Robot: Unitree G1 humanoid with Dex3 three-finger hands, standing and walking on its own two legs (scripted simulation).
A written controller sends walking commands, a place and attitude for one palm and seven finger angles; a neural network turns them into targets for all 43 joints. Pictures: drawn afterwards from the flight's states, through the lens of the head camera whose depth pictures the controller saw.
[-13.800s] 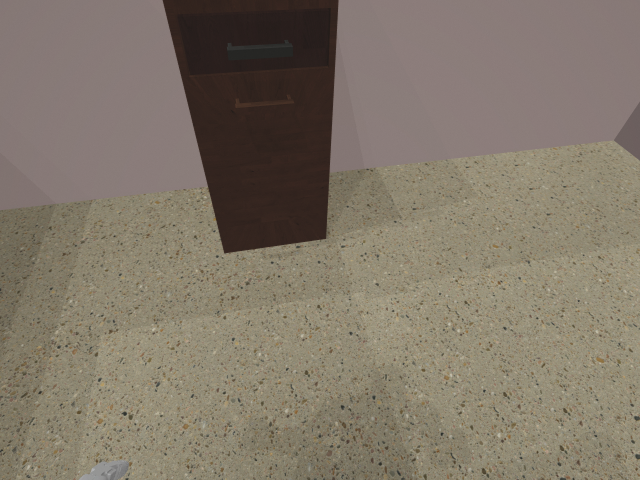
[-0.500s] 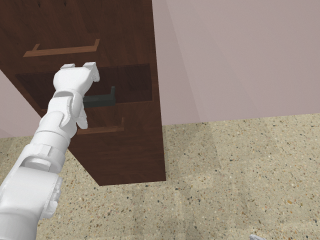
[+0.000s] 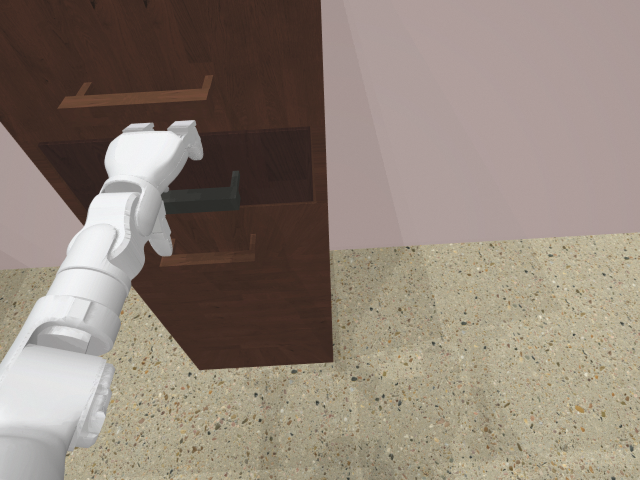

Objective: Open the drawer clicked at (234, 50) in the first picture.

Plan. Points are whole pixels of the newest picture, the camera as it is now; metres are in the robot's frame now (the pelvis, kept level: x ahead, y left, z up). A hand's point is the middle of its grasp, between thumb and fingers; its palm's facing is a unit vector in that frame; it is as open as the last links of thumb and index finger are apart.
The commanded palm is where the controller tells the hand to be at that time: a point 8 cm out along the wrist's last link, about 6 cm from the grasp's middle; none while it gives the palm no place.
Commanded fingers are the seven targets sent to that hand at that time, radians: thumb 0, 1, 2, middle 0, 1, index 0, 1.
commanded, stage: move the hooked fingers above the handle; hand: left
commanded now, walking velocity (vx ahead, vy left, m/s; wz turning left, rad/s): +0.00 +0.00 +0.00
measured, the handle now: (184, 190) +0.51 +0.23 +0.06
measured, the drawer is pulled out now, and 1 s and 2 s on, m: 0.00 0.00 0.00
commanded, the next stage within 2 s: none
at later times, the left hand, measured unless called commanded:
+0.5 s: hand (168, 191) +0.44 +0.21 +0.13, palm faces +0.04 -0.02 -1.00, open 13.8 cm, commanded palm +0.42 +0.22 +0.19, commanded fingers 0.00 -0.50 0.30 -0.30 -1.20 -0.30 -1.20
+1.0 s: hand (155, 184) +0.45 +0.23 +0.13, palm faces +0.02 +0.00 -1.00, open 13.8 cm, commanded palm +0.43 +0.23 +0.18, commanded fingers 0.00 -0.50 0.30 -0.30 -1.20 -0.30 -1.20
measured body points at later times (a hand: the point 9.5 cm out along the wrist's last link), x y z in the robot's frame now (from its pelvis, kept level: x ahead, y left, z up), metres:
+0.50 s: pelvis +0.01 +0.00 +0.00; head +0.03 -0.03 +0.45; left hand +0.43 +0.21 +0.18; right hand +0.12 -0.25 -0.13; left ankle -0.02 +0.11 -0.73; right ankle -0.01 -0.11 -0.73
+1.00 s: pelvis +0.00 -0.01 +0.00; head +0.04 -0.03 +0.45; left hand +0.45 +0.23 +0.18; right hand +0.09 -0.27 -0.14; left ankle -0.02 +0.11 -0.73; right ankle -0.01 -0.11 -0.73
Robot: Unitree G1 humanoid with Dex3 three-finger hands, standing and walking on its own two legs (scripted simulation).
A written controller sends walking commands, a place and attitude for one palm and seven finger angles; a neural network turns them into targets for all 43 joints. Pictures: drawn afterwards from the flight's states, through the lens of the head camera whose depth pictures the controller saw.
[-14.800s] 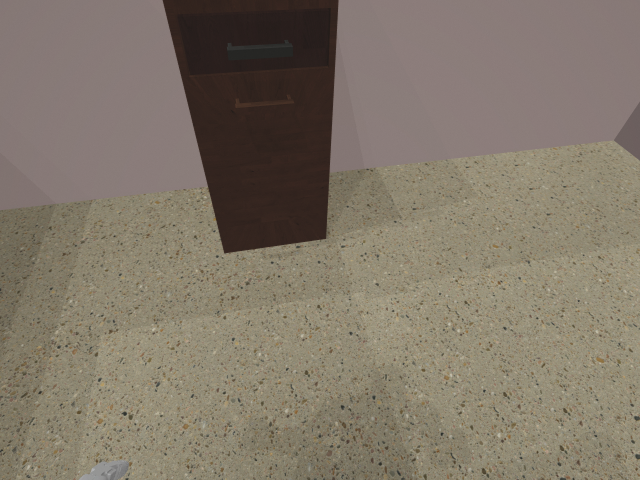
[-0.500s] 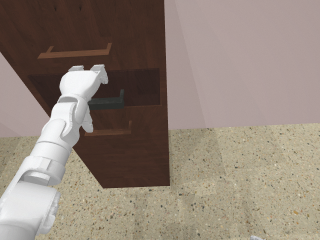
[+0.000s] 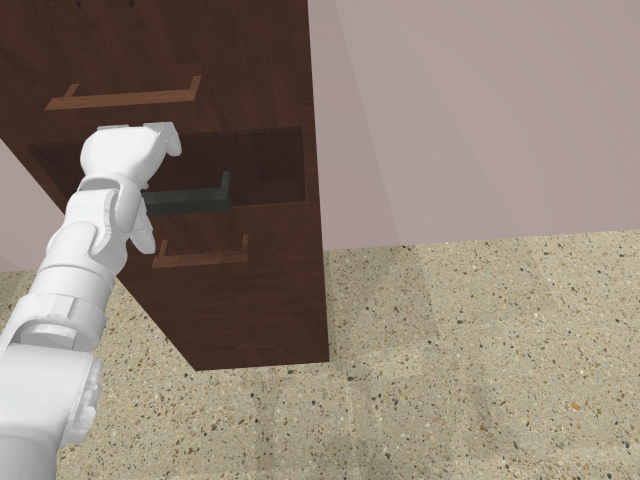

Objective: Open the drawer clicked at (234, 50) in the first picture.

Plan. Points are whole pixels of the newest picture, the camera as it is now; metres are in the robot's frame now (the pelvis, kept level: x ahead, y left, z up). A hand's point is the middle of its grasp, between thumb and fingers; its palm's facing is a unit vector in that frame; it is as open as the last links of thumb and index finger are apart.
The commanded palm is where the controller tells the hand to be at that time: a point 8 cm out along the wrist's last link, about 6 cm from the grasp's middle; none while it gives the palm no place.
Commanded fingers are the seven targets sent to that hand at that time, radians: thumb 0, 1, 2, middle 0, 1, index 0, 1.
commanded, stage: move the hooked fingers above the handle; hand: left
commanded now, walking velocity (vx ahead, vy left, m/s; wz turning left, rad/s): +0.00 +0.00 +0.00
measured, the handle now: (175, 191) +0.51 +0.24 +0.06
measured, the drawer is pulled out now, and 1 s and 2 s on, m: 0.00 0.00 0.00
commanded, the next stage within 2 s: lower the fingers behind the handle in 1.46 s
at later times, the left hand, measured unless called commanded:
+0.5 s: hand (133, 191) +0.44 +0.25 +0.13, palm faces +0.00 +0.01 -1.00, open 13.8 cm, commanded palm +0.43 +0.23 +0.18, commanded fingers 0.00 -0.50 0.30 -0.30 -1.20 -0.30 -1.20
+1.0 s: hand (173, 179) +0.47 +0.21 +0.13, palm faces +0.00 +0.00 -1.00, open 13.7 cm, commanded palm +0.44 +0.23 +0.18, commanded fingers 0.00 -0.50 0.30 -0.30 -1.20 -0.30 -1.20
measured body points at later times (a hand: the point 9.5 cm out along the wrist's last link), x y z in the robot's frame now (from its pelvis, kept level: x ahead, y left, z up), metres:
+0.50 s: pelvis +0.00 +0.01 +0.00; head +0.03 -0.02 +0.45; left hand +0.44 +0.25 +0.18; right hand +0.11 -0.24 -0.13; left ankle -0.02 +0.12 -0.73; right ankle -0.01 -0.10 -0.73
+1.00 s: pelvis +0.00 +0.00 +0.00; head +0.03 -0.03 +0.45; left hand +0.46 +0.20 +0.18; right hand +0.08 -0.25 -0.14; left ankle -0.02 +0.12 -0.73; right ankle -0.01 -0.10 -0.73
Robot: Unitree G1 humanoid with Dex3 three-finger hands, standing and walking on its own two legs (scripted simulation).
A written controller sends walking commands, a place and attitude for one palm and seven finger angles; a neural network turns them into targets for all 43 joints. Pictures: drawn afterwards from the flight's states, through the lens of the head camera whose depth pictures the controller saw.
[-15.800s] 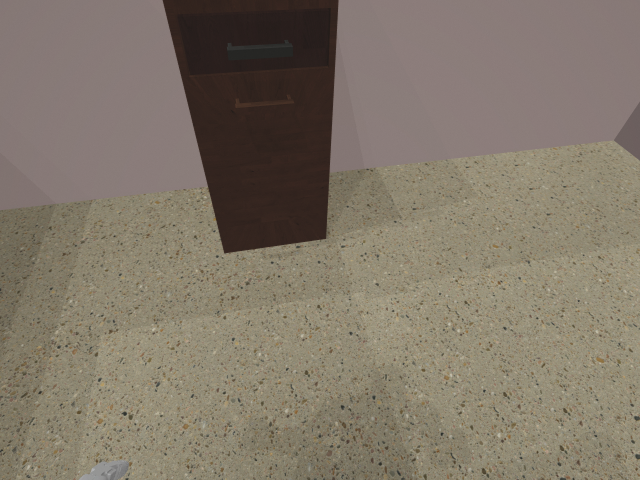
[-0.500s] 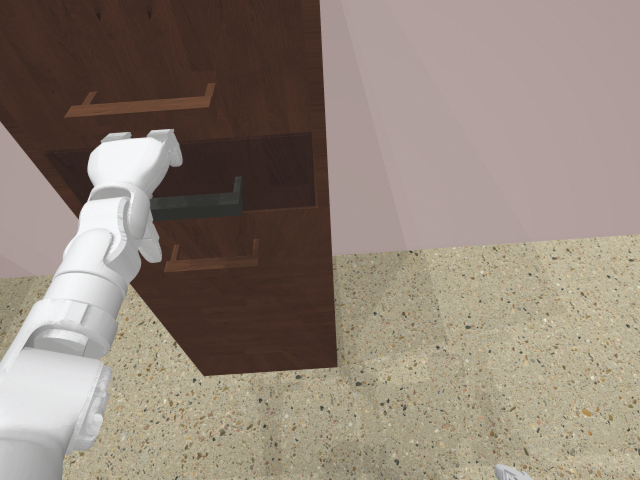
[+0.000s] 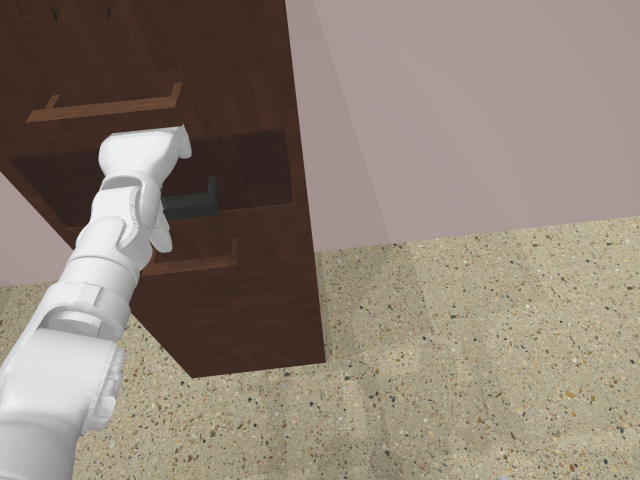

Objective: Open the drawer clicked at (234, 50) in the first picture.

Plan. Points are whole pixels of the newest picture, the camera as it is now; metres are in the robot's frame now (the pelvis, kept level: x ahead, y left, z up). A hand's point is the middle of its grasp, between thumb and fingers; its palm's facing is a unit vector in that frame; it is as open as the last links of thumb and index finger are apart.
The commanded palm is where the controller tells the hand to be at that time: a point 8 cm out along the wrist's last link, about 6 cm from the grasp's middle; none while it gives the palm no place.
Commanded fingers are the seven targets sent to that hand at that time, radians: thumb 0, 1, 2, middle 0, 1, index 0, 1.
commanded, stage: move the hooked fingers above the handle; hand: left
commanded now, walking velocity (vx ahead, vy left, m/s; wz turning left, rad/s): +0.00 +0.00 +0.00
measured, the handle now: (161, 198) +0.51 +0.25 +0.06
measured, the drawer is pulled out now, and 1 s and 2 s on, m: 0.00 0.00 0.00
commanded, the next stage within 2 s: lower the fingers behind the handle in 0.46 s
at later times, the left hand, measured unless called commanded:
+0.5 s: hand (146, 190) +0.46 +0.23 +0.12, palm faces +0.02 +0.01 -1.00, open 13.8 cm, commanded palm +0.44 +0.24 +0.18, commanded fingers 0.00 -0.50 0.30 -0.30 -1.20 -0.30 -1.20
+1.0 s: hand (158, 203) +0.46 +0.23 +0.09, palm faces +0.03 -0.02 -1.00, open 13.8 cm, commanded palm +0.44 +0.24 +0.15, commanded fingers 0.00 -0.50 0.30 -0.30 -1.20 -0.30 -1.20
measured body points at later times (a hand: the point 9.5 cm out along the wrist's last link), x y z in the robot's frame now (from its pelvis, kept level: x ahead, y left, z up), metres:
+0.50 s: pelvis +0.00 +0.00 +0.00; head +0.04 -0.02 +0.44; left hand +0.45 +0.23 +0.18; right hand +0.11 -0.26 -0.13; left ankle -0.02 +0.12 -0.73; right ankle +0.00 -0.10 -0.73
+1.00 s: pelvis +0.01 +0.01 -0.01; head +0.06 -0.01 +0.44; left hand +0.46 +0.23 +0.15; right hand +0.08 -0.25 -0.14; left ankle -0.02 +0.12 -0.73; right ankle +0.00 -0.10 -0.73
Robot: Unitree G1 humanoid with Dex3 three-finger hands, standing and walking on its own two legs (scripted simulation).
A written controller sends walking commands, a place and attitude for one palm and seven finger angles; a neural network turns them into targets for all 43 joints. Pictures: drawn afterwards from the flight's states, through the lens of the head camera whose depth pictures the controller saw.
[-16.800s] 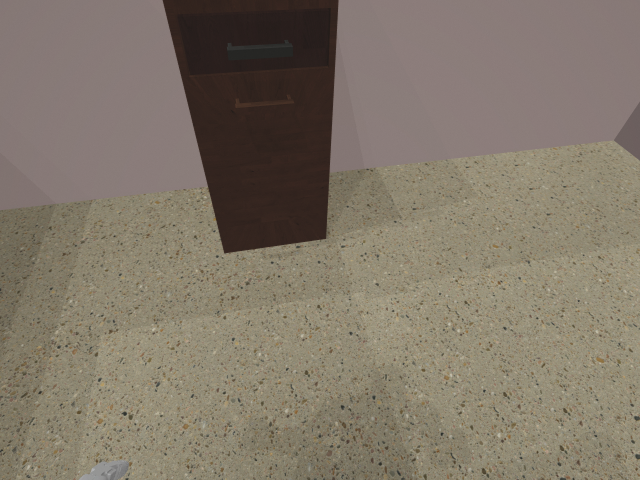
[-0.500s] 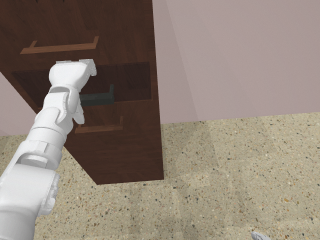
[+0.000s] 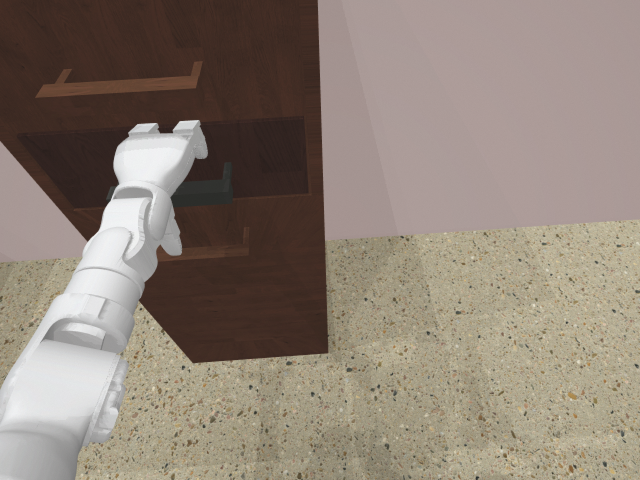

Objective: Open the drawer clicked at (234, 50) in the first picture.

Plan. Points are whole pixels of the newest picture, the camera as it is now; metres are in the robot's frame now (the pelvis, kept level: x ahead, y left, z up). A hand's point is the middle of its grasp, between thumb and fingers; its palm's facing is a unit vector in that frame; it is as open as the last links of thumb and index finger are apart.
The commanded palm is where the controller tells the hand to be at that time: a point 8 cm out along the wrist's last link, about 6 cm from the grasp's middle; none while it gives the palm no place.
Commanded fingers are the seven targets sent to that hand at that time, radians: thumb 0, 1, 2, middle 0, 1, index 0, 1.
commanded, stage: lower the fingers behind the handle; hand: left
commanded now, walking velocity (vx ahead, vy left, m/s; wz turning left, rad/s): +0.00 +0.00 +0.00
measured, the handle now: (174, 183) +0.50 +0.23 +0.07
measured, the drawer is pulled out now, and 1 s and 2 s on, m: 0.00 0.00 0.00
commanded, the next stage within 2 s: close the thumb around the handle in 1.16 s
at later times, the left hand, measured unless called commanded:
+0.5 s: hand (169, 213) +0.45 +0.22 +0.07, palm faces +0.00 -0.01 -1.00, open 13.8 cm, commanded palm +0.44 +0.22 +0.12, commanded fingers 0.00 -0.50 0.30 -0.30 -1.20 -0.30 -1.20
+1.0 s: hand (166, 222) +0.45 +0.23 +0.05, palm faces -0.01 +0.00 -1.00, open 13.8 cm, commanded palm +0.43 +0.22 +0.11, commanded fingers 0.00 -0.50 0.30 -0.30 -1.20 -0.30 -1.20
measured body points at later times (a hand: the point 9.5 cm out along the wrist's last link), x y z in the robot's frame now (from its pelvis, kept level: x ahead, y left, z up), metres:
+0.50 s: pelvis -0.01 -0.01 -0.01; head +0.06 -0.02 +0.44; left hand +0.44 +0.22 +0.12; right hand +0.06 -0.28 -0.14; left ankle -0.03 +0.11 -0.73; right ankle -0.01 -0.12 -0.73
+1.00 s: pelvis +0.00 +0.00 -0.01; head +0.06 -0.02 +0.44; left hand +0.44 +0.23 +0.10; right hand +0.05 -0.27 -0.14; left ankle -0.03 +0.11 -0.73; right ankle -0.01 -0.12 -0.73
